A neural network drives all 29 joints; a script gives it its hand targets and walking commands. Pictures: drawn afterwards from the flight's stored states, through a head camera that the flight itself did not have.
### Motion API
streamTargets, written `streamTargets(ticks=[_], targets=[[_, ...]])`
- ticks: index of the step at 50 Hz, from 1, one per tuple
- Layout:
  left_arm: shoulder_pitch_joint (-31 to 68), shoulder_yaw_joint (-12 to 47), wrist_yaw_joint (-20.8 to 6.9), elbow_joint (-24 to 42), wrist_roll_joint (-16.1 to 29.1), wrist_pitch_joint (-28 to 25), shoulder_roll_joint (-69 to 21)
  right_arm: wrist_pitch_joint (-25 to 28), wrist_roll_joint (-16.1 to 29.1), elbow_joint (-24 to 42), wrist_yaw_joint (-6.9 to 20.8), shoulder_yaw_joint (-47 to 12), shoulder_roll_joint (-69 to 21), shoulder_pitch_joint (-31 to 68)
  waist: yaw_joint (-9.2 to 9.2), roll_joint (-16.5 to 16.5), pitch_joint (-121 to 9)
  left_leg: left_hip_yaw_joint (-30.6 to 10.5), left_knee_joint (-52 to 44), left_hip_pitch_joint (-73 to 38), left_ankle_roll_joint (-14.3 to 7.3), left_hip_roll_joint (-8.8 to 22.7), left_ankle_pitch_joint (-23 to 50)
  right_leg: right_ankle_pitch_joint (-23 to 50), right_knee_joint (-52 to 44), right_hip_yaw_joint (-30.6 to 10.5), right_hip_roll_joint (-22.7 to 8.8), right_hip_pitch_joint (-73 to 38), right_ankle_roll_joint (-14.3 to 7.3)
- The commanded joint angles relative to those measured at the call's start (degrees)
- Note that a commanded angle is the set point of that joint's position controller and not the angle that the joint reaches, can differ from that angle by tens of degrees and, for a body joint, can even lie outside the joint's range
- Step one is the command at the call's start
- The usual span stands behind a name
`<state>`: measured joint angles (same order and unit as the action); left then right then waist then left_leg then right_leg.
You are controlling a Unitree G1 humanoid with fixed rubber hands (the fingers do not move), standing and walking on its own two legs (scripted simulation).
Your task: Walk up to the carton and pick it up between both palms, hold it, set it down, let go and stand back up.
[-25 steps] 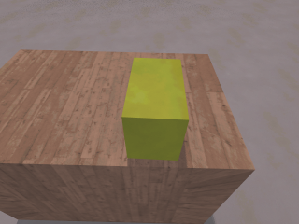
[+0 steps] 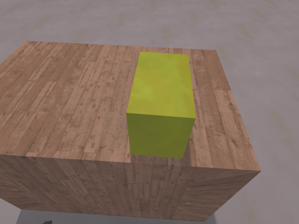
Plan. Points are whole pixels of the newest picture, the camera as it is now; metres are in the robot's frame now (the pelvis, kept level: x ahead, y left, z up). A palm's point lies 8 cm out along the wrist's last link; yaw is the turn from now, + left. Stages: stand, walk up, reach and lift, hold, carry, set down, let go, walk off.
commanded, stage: reach and lift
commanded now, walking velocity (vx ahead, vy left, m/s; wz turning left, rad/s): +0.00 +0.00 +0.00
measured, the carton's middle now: (160, 102) +0.49 +0.00 +0.04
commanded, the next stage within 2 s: none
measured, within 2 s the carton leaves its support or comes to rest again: neither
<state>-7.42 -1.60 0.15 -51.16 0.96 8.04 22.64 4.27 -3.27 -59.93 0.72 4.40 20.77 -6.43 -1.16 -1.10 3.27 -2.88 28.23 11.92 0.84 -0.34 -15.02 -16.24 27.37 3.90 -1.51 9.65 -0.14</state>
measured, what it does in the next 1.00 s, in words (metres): stands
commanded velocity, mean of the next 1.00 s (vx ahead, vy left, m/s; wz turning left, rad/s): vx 0.00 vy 0.00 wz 0.00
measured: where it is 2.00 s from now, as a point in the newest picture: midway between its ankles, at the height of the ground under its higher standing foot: outside the picture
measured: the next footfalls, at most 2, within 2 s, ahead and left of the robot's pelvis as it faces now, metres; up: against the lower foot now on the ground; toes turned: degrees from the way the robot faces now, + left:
none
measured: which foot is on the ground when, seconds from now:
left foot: down 0.00-1.00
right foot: down 0.00-1.00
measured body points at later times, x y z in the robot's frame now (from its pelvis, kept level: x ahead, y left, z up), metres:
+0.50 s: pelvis +0.00 +0.00 +0.01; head +0.01 +0.02 +0.45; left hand +0.17 +0.27 -0.07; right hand +0.15 -0.28 -0.06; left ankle +0.00 +0.13 -0.74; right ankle -0.02 -0.12 -0.74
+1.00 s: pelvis -0.01 +0.01 +0.01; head -0.01 +0.02 +0.46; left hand +0.18 +0.24 -0.02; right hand +0.13 -0.24 -0.01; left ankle +0.00 +0.13 -0.74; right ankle -0.02 -0.12 -0.74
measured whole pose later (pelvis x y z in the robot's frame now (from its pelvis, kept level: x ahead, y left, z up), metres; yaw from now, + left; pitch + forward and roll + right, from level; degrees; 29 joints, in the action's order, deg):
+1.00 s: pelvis -0.01 +0.01 +0.01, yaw -7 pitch -5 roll +0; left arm -20.0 -2.5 2.8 -2.7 4.8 17.8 15.3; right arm -3.5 4.2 -7.5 0.5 3.2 11.8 -24.1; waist -2.8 -1.8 4.2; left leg 3.9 15.3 1.4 0.3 1.1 -9.2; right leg -9.0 16.1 -2.6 -0.1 2.4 0.4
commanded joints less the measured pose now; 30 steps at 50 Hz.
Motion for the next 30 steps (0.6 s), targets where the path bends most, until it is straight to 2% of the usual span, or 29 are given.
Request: streamTargets(ticks=[1, 4, 6, 7, 9, 10, 11, 13, 14, 16, 17, 18, 19, 21, 23, 24, 26, 27, 28, 30], targets=[[13.3, -0.5, 1.2, 23.3, -1.5, 15.5, 4.7, 4.4, -2.2, 4.1, 3.0, 4.8, 5.4, 7.9, 2.69, -0.1, -3.1, 6.8, 3.3, 3.9, 0.1, 3.0, -3.3, 1.7, 4.4, 2.4, 0.4, 5.1, -2.6], [7.5, -3.0, 0.2, 29.9, -3.9, 19.0, 5.4, 3.9, 0.2, 8.7, 2.2, 4.6, 7.5, 5.5, 1.57, 1.0, -9.0, 7.0, 4.5, -1.9, 0.5, 2.0, 6.1, 14.5, 3.9, 2.2, 0.7, 2.9, -1.4], [2.8, -6.0, 0.0, 30.8, -6.3, 18.8, 4.7, 4.2, 2.3, 10.4, 1.6, 3.5, 8.4, 3.7, 0.23, 1.8, -10.5, 6.9, 4.7, -5.2, 1.2, 0.7, 16.6, 23.9, 3.3, 2.4, 1.8, -0.7, -1.1], [1.5, -6.9, -0.1, 32.1, -7.2, 18.6, 4.1, 4.6, 2.6, 11.5, 1.4, 3.0, 8.3, 3.7, -0.55, 1.9, -10.5, 6.7, 4.2, -6.7, 1.6, 0.7, 18.9, 26.1, 2.6, 2.5, 1.9, -1.3, -0.7], [0.4, -8.6, 0.2, 33.6, -8.4, 17.8, 3.5, 5.2, 3.6, 14.8, 1.1, 1.1, 7.2, 3.5, -2.18, 2.7, -8.4, 7.4, 1.6, -7.6, 1.5, -0.1, 18.9, 24.8, -0.2, 2.2, 1.9, -4.1, -0.1], [0.9, -8.8, 0.4, 33.7, -8.7, 17.7, 3.9, 5.4, 3.2, 17.6, 0.8, 0.7, 6.8, 3.1, -2.56, -0.1, -8.1, 7.5, 1.0, -8.0, 0.9, -0.3, 17.0, 24.9, -0.8, 1.9, 2.1, -4.2, 0.5], [0.2, -8.6, 0.2, 32.6, -8.5, 17.6, 3.3, 4.8, 3.3, 18.9, 0.4, 0.4, 5.6, 3.3, -2.63, -1.3, -5.5, 7.9, -0.7, -7.0, 0.6, -0.6, 14.7, 23.0, -1.7, 2.0, 2.2, -5.7, 0.8], [0.6, -8.0, 0.5, 33.5, -8.1, 17.7, 3.1, 3.3, 3.3, 21.3, 0.6, 0.2, 4.6, 2.2, -2.49, -0.9, -2.7, 8.4, -3.5, -7.0, 0.7, -0.7, 12.2, 19.7, -3.8, 1.7, 2.2, -5.0, 0.7], [1.1, -7.3, 0.4, 34.4, -7.0, 17.5, 2.7, 2.7, 3.3, 22.7, 0.7, 0.4, 3.9, 1.5, -2.02, -1.8, -1.6, 9.0, -4.6, -7.7, 0.3, -0.7, 10.2, 17.8, -5.1, 1.1, 2.1, -4.8, 0.6], [2.3, -6.6, 0.5, 36.3, -5.5, 17.2, 2.4, 1.7, 3.6, 25.4, 0.9, 0.7, 2.9, 2.0, -1.67, -0.3, -1.3, 9.3, -6.5, -7.3, 0.3, -0.8, 9.0, 16.0, -6.2, 0.4, 1.9, -4.3, 0.4], [2.2, -7.0, 0.7, 37.4, -5.5, 17.0, 2.7, 1.0, 3.8, 26.6, 1.1, 1.0, 3.2, 1.2, -1.64, 1.4, -1.6, 9.5, -7.3, -7.0, 0.6, -1.1, 8.9, 15.0, -6.9, 0.1, 1.8, -5.4, 0.3], [2.3, -6.7, 0.7, 37.7, -5.0, 16.8, 1.7, 0.6, 3.9, 27.5, 1.2, 1.1, 2.2, 0.3, -1.24, 1.0, -1.2, 9.3, -7.7, -7.2, 0.5, -1.0, 8.7, 14.4, -7.3, 0.1, 1.8, -4.8, 0.0], [2.3, -6.7, 0.8, 38.6, -4.8, 16.3, 1.9, -0.2, 3.6, 26.8, 1.5, 0.8, 2.4, -0.9, -0.75, 1.5, -1.7, 9.1, -7.8, -8.0, 0.6, -1.0, 9.2, 14.0, -7.5, -0.2, 1.9, -4.1, -0.1], [1.8, -6.7, 1.1, 40.0, -4.1, 15.2, 2.5, -0.6, 4.3, 29.8, 1.7, 0.5, 1.9, -2.0, -0.99, 2.1, -2.3, 9.3, -9.1, -9.2, 0.6, -1.4, 10.0, 14.2, -9.0, -0.6, 2.0, -4.2, 0.2], [1.1, -5.5, 1.1, 42.8, -2.3, 13.6, 2.0, -0.9, 4.3, 31.9, 1.5, 1.1, 0.7, -4.1, 0.09, 1.4, -4.4, 9.4, -9.2, -10.4, 0.9, -0.9, 10.5, 15.0, -9.3, -0.6, 2.2, -4.8, 0.3], [0.2, -5.4, 1.4, 43.6, -1.9, 13.2, 1.9, -0.5, 4.8, 32.8, 1.3, 1.0, 0.7, -4.7, -0.16, 3.0, -5.5, 9.2, -9.4, -10.1, 1.3, -1.2, 12.6, 16.0, -9.3, -0.7, 2.3, -5.7, 0.0], [-2.1, -4.7, 1.4, 44.6, -1.2, 12.1, 2.0, -0.6, 4.8, 35.4, 1.2, 1.1, -0.2, -6.8, 0.08, 2.0, -4.6, 9.6, -9.5, -11.1, 1.4, -0.9, 12.8, 15.6, -10.1, -0.8, 2.4, -5.2, 0.0], [-2.5, -4.3, 1.2, 45.3, -0.5, 11.7, 1.8, -1.1, 4.9, 36.5, 0.9, 1.4, -1.1, -7.6, 0.35, 2.6, -3.9, 9.7, -10.2, -10.9, 1.5, -0.9, 12.4, 15.2, -10.6, -1.1, 2.3, -5.1, 0.2], [-3.0, -4.2, 1.3, 46.4, -0.5, 11.5, 1.4, -1.0, 4.7, 36.9, 0.9, 1.5, -0.5, -7.3, -0.10, 3.1, -3.8, 9.7, -10.9, -10.9, 1.9, -0.6, 13.8, 14.7, -10.6, -0.8, 2.8, -5.6, -0.3], [-4.5, -3.4, 1.2, 46.7, 0.4, 11.0, 0.7, -1.5, 4.6, 39.2, 0.8, 2.7, -0.5, -8.8, 0.46, 2.0, -2.7, 9.6, -11.6, -10.6, 1.8, -0.8, 13.3, 13.0, -11.7, -0.8, 3.3, -5.9, -0.6]])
